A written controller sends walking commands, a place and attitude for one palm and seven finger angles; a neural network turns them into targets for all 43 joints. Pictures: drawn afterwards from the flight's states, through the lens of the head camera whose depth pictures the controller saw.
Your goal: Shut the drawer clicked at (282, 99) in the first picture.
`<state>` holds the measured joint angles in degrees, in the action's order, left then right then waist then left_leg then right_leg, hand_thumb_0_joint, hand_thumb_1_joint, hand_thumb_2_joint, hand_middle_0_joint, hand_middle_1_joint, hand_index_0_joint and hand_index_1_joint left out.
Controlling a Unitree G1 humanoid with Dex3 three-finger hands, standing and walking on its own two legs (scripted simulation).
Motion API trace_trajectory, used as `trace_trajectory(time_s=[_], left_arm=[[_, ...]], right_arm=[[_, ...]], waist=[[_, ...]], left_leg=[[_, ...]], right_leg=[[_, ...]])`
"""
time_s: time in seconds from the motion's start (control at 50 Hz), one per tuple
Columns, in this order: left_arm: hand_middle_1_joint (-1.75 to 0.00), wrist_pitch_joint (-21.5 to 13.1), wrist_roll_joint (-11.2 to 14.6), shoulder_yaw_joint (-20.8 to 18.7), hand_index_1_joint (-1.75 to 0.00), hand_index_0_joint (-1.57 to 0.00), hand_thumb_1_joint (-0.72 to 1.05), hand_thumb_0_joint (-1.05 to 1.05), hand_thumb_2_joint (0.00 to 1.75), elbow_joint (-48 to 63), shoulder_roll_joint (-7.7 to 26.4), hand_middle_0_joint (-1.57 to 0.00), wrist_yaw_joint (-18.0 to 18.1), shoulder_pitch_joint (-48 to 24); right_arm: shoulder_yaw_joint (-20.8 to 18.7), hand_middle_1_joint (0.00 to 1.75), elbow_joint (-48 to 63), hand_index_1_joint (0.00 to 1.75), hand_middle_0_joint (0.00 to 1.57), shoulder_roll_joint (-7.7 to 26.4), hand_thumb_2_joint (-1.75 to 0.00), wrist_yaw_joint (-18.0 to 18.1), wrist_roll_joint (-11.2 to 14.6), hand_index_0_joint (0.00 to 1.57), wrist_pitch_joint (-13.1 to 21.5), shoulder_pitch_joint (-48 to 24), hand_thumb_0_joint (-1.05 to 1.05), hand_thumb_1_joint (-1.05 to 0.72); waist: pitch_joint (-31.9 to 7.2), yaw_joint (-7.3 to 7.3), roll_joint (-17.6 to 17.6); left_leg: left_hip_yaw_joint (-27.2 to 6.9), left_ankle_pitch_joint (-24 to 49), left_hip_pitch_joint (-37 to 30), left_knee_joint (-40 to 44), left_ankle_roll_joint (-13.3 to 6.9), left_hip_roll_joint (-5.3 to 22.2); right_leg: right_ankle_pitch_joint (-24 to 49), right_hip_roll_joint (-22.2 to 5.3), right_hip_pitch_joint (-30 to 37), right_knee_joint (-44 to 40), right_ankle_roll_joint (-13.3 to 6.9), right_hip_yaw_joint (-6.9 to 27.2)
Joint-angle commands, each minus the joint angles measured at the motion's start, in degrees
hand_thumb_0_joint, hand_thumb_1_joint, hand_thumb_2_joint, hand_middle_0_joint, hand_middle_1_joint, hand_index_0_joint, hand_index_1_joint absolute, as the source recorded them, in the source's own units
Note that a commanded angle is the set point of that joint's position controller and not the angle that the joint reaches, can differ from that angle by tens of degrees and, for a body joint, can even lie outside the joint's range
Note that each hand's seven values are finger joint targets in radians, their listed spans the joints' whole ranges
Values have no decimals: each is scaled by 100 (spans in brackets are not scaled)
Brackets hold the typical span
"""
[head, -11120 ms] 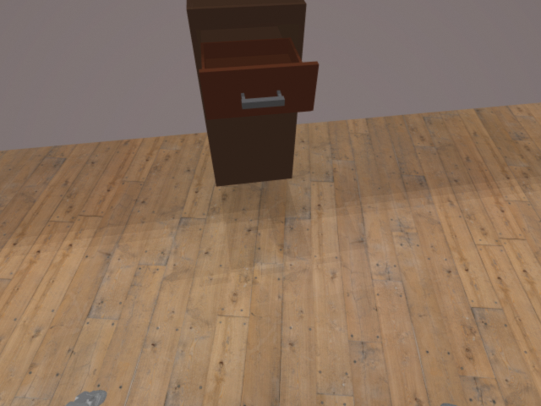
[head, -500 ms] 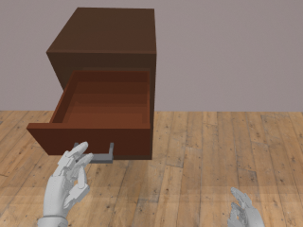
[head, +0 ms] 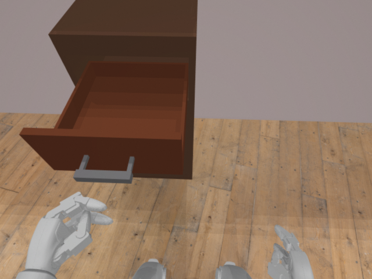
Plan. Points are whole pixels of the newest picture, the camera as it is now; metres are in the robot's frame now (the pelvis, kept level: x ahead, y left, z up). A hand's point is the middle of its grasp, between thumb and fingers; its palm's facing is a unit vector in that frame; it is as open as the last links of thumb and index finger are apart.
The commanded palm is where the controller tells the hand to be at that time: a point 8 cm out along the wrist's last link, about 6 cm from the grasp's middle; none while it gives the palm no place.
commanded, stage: raise the hand and make a fist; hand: left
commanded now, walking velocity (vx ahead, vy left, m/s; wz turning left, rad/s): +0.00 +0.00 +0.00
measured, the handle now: (106, 168) +0.36 +0.21 +0.00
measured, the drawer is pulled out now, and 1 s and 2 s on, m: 0.29 0.29 0.29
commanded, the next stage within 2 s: bring the fist close to the handle in 1.12 s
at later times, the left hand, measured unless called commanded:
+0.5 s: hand (76, 241) +0.18 +0.19 +0.09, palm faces +0.02 -1.00 -0.01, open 3.1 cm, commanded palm +0.13 +0.24 +0.09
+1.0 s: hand (81, 242) +0.17 +0.17 +0.10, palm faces +0.03 -1.00 -0.04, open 3.3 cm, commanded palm +0.13 +0.23 +0.11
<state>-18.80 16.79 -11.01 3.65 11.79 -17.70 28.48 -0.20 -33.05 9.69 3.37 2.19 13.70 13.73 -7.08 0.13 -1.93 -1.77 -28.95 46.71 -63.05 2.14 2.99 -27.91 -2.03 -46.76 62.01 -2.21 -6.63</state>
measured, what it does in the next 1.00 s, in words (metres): stands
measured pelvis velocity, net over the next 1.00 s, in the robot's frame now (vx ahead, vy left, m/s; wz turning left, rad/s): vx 0.02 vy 0.03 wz -0.01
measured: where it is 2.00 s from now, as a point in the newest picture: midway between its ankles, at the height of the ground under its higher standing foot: outside the picture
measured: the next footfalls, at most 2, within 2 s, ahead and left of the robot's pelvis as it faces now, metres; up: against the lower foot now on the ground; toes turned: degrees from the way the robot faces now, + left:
none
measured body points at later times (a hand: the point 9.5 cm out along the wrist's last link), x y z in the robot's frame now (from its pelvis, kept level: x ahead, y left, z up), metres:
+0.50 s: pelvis +0.01 +0.04 +0.01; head +0.05 +0.05 +0.46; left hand +0.17 +0.24 +0.09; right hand +0.23 -0.17 -0.03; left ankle +0.02 +0.14 -0.66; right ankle +0.03 -0.10 -0.66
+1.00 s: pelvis +0.02 +0.03 +0.01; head +0.05 +0.03 +0.46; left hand +0.17 +0.23 +0.11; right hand +0.20 -0.19 -0.05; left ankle +0.02 +0.14 -0.66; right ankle +0.03 -0.10 -0.66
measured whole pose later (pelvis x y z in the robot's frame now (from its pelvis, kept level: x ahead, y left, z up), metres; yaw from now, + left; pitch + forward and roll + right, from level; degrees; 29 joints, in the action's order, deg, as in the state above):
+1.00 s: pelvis +0.02 +0.03 +0.01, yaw +0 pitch +11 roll -2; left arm -18.1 9.6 0.6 25.5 9.6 -5.5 45.5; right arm 0.0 -24.4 11.9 1.4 2.0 9.3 15.9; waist -8.0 -0.5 -2.2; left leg -0.4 -30.5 41.8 -61.5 -0.4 1.8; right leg -28.1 -3.0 -41.2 58.8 0.4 -5.2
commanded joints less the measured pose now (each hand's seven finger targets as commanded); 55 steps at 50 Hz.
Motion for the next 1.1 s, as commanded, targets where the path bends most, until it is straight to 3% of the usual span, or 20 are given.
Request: trace_trajectory(time_s=[0.0, 0.02, 0.06, 0.12, 0.2, 0.34, 0.44, 0.46, 0.54, 0.68, 0.76, 0.86, 0.88, 0.92, 1.02, 1.06, 1.08], left_arm=[[-117, -696, 49, -502, -117, -100, 90, 0, 90, 1383, 547, -100, 243, 855], [-119, -778, 2, -458, -119, -102, 90, 0, 90, 1399, 558, -102, 262, 888], [-123, -902, -13, -253, -123, -106, 90, 0, 90, 1415, 474, -106, 265, 825], [-130, -1048, -52, -41, -130, -112, 90, 0, 90, 1762, 419, -112, 252, 916], [-138, -1020, -160, 122, -138, -120, 90, 0, 90, 2148, 385, -120, 420, 1010], [-153, -629, -426, 583, -153, -134, 90, 0, 90, 2653, 155, -134, 743, 1296], [-160, -341, -577, 848, -160, -140, 90, 0, 90, 2981, 44, -140, 885, 1559], [-160, -283, -633, 758, -160, -140, 90, 0, 90, 2940, 153, -140, 937, 1638], [-160, -231, -709, 1032, -160, -140, 90, 0, 90, 3325, 26, -140, 1040, 1578], [-160, -166, -815, 1251, -160, -140, 90, 0, 90, 3652, -66, -140, 1202, 1878], [-160, -115, -816, 942, -160, -140, 90, 0, 90, 3404, 148, -140, 1262, 1917], [-160, -248, -703, 872, -160, -140, 90, 0, 90, 3476, 143, -140, 1202, 2043], [-160, -283, -696, 1027, -160, -140, 90, 0, 90, 3514, 10, -140, 1176, 2105], [-160, -340, -663, 912, -160, -140, 90, 0, 90, 3453, 123, -140, 1185, 1994], [-160, -411, -657, 905, -160, -140, 90, 0, 90, 3332, 90, -140, 1153, 2054], [-160, -413, -645, 686, -160, -140, 90, 0, 90, 3236, 275, -140, 1153, 2000], [-160, -421, -631, 707, -160, -140, 90, 0, 90, 3220, 205, -140, 1130, 2118]], right_arm=[[-451, 30, 1050, 30, 20, 722, -90, 5, -8, 20, 400, -612, 0, -90], [-454, 30, 1035, 30, 20, 742, -90, -13, -14, 20, 410, -601, 0, -90], [-450, 30, 1048, 30, 20, 803, -90, -15, -8, 20, 436, -641, 0, -90], [-447, 30, 1117, 30, 20, 859, -90, -31, -6, 20, 488, -527, 0, -90], [-429, 30, 1227, 30, 20, 901, -90, -41, -15, 20, 446, -481, 0, -90], [-350, 30, 1536, 30, 20, 874, -90, -114, -12, 20, 209, -457, 0, -90], [-289, 30, 1751, 30, 20, 839, -90, -178, -23, 20, 50, -441, 0, -90], [-288, 30, 1752, 30, 20, 845, -90, -184, -24, 20, 4, -482, 0, -90], [-233, 30, 1895, 30, 20, 832, -90, -218, -41, 20, -67, -389, 0, -90], [-191, 30, 2043, 30, 20, 824, -90, -237, -23, 20, -141, -332, 0, -90], [-221, 30, 1978, 30, 20, 816, -90, -181, -12, 20, -197, -392, 0, -90], [-247, 30, 1943, 30, 20, 810, -90, -160, 15, 20, -136, -366, 0, -90], [-233, 30, 1952, 30, 20, 803, -90, -176, 15, 20, -111, -342, 0, -90], [-260, 30, 1898, 30, 20, 807, -90, -172, 14, 20, -83, -304, 0, -90], [-276, 30, 1878, 30, 20, 814, -90, -162, 17, 20, -70, -343, 0, -90], [-295, 30, 1821, 30, 20, 814, -90, -134, 16, 20, -83, -392, 0, -90], [-301, 30, 1831, 30, 20, 805, -90, -127, 25, 20, -92, -367, 0, -90]], waist=[[-1140, -192, 412], [-1053, -177, 307], [-775, -57, 464], [-901, -37, 135], [-961, -50, 53], [-821, -62, -185], [-745, -76, -150], [-701, -91, -24], [-654, -50, -187], [-690, -64, -81], [-478, -80, 169], [-690, -123, 74], [-691, -107, -83], [-622, -67, 121], [-590, -62, 128], [-572, -83, 228], [-626, -91, 219]], left_leg=[[118, 1416, -191, 755, -328, -374], [124, 1397, -223, 802, -330, -377], [99, 1229, -240, 810, -353, -362], [93, 1125, -415, 892, -363, -370], [28, 1139, -618, 1018, -366, -347], [-36, 1269, -879, 1246, -334, -290], [-78, 1506, -1003, 1316, -312, -251], [-96, 1517, -954, 1318, -319, -234], [-112, 1380, -1007, 1344, -291, -228], [-116, 1314, -978, 1362, -303, -232], [-85, 1048, -741, 1371, -314, -254], [-1, 1313, -825, 1297, -324, -281], [18, 1296, -863, 1292, -323, -291], [11, 1267, -798, 1271, -327, -283], [64, 1218, -737, 1223, -347, -315], [72, 1174, -663, 1201, -354, -323], [97, 1185, -712, 1208, -354, -327]], right_leg=[[1224, -16, 1599, -1303, 273, 802], [1103, 22, 1476, -1268, 230, 703], [750, 50, 1239, -1347, 219, 684], [538, 87, 1083, -1274, 158, 551], [645, 161, 991, -1116, 117, 314], [838, 215, 967, -1034, 100, 71], [1015, 230, 1011, -1007, 103, -9], [1011, 243, 1032, -1010, 100, -11], [870, 243, 935, -986, 103, -39], [807, 244, 1015, -992, 98, -26], [668, 244, 1083, -1110, 95, 22], [950, 226, 1240, -1106, 95, 72], [921, 226, 1189, -1093, 98, 66], [922, 227, 1175, -1120, 110, 72], [940, 208, 1194, -1169, 120, 136], [903, 198, 1281, -1249, 114, 223], [929, 199, 1285, -1246, 119, 211]])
